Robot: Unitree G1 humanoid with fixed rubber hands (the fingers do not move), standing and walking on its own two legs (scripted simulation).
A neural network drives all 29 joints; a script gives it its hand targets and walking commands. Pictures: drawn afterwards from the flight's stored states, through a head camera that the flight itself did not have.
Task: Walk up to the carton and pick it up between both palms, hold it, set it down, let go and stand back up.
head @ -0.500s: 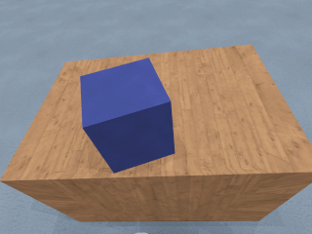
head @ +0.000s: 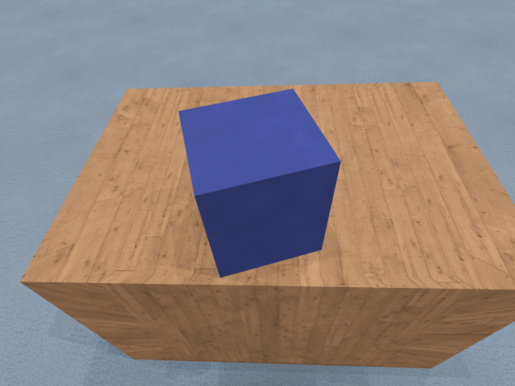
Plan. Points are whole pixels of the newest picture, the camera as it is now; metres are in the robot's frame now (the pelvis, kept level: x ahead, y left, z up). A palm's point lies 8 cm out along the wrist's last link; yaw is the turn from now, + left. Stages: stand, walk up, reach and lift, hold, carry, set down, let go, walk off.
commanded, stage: walk up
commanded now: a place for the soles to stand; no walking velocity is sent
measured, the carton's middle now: (255, 185) +0.47 +0.04 +0.03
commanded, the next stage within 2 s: reach and lift in 1.76 s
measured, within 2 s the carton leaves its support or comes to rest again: neither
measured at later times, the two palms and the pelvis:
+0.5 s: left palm out of the picture +0.06 +0.33 -0.11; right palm out of the picture +0.06 -0.30 -0.11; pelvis -0.01 +0.02 +0.00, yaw +1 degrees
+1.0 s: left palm out of the picture +0.04 +0.38 -0.12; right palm out of the picture +0.06 -0.25 -0.11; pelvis -0.01 +0.06 -0.01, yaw +3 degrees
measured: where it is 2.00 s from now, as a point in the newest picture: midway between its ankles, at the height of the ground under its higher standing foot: outside the picture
